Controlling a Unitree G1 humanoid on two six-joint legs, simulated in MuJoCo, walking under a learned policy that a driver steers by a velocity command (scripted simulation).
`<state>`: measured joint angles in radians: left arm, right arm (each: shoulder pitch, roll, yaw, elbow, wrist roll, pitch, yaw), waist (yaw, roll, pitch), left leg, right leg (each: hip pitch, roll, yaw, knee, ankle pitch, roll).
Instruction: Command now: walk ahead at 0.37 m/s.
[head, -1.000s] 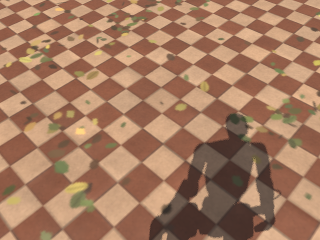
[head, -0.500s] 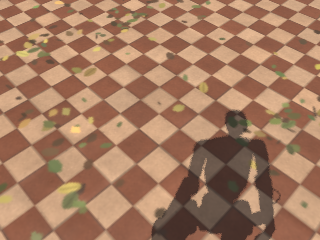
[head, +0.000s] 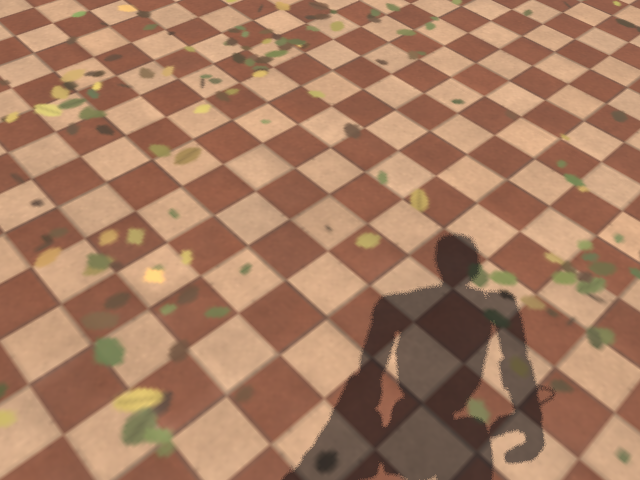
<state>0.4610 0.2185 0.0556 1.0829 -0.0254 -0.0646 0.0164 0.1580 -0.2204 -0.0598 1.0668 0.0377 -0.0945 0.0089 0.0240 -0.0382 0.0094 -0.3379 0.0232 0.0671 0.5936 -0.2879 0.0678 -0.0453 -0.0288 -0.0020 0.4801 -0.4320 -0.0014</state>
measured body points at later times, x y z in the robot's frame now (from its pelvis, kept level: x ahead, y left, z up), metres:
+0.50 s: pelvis +0.24 +0.00 -0.01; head +0.27 +0.00 +0.44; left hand +0.47 +0.21 -0.10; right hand +0.13 -0.24 -0.14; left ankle +0.03 +0.11 -0.73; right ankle +0.42 -0.12 -0.71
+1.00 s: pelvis +0.47 +0.01 +0.00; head +0.50 +0.04 +0.45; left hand +0.45 +0.30 -0.14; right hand +0.71 -0.18 -0.10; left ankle +0.56 +0.14 -0.72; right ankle +0.42 -0.12 -0.73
